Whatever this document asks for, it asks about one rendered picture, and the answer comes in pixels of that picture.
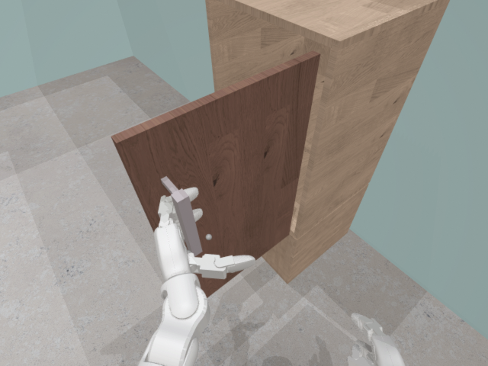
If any left robot hand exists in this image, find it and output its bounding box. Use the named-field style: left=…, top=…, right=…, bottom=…
left=154, top=188, right=255, bottom=282

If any right robot hand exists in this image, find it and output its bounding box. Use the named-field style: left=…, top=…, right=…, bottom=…
left=348, top=313, right=405, bottom=366

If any cupboard door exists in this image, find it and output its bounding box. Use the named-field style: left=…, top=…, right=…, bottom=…
left=111, top=51, right=321, bottom=298

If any robot left forearm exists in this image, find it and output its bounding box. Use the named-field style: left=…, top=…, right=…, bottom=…
left=138, top=273, right=210, bottom=366

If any handle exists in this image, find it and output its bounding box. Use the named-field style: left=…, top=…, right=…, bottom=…
left=161, top=176, right=203, bottom=257

